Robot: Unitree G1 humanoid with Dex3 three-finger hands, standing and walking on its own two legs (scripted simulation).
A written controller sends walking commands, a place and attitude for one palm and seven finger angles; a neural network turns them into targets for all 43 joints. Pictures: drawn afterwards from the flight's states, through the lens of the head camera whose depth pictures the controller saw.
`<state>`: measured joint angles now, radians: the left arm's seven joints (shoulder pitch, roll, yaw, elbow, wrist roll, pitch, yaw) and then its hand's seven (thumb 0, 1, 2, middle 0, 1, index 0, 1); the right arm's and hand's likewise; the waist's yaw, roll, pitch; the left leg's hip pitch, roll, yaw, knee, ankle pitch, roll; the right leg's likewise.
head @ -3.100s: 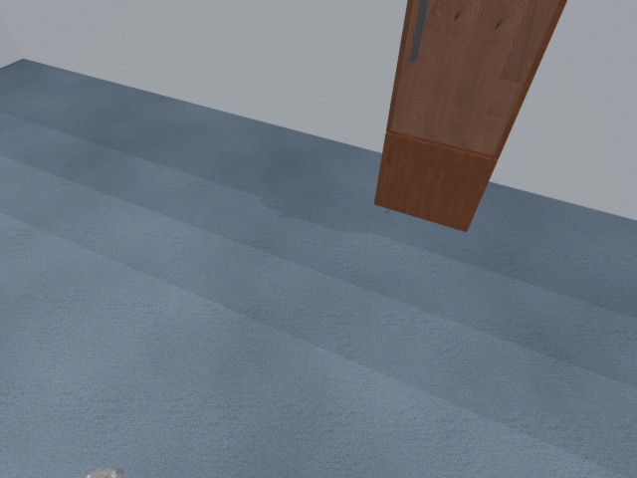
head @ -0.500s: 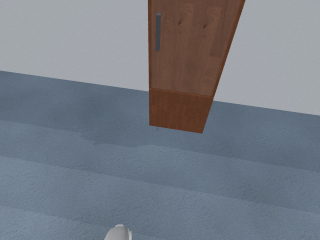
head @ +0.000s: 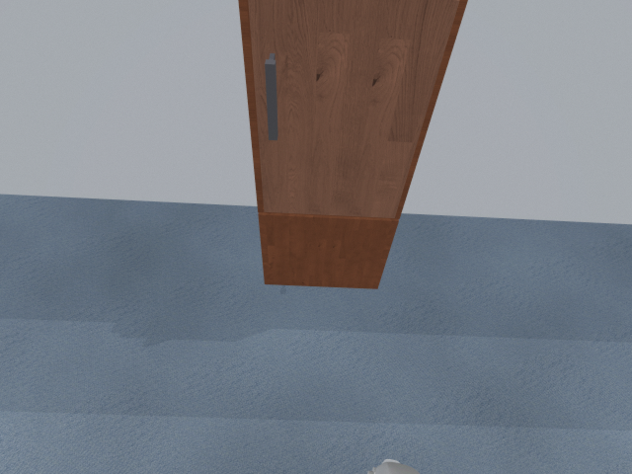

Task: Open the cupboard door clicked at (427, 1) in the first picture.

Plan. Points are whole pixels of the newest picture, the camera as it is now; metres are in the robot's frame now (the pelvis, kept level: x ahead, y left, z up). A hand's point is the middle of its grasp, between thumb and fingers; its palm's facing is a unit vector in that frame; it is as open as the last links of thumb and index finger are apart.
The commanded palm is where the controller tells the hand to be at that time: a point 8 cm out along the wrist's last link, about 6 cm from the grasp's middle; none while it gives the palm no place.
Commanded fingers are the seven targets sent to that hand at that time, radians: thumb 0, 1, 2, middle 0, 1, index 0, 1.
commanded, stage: take the last steps up to it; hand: left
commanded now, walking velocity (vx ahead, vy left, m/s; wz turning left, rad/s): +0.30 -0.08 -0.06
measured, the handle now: (272, 98) +0.84 +0.14 +0.03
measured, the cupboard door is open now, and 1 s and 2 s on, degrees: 0 0 0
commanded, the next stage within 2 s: come to a stop and stand still in 0.66 s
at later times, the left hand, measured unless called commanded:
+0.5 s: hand out of the picture +0.15 +0.15 -0.19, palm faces +0.07 -0.98 -0.17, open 7.3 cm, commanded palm none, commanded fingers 0.00 0.90 0.90 -0.20 -0.30 -0.20 -0.30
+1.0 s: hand (253, 338) +0.37 +0.13 -0.18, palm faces +0.00 -0.97 -0.25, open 7.3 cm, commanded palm none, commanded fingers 0.00 0.90 0.90 -0.20 -0.30 -0.20 -0.30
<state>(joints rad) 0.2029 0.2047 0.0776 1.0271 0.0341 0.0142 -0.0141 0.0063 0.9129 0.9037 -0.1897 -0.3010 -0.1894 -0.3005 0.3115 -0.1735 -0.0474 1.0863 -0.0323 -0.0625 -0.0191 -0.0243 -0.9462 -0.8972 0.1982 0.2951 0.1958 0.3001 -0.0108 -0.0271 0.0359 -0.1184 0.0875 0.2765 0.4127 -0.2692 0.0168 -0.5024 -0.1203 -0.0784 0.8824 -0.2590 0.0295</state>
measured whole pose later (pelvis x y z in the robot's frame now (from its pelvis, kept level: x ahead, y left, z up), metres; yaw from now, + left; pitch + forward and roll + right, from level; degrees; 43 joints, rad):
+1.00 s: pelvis +0.30 -0.05 -0.01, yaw +0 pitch -1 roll +1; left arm 0.17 0.15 0.03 1.06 0.02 -0.01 0.03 0.01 0.92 0.90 -0.19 -0.30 -0.19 -0.30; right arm 0.33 -0.09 -0.03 1.16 0.00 0.01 -0.02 0.00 -0.91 -0.90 0.20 0.30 0.20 0.30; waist -0.04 0.04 0.07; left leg -0.17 0.06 0.15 0.63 -0.45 -0.02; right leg -0.34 -0.08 -0.11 0.59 -0.22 -0.01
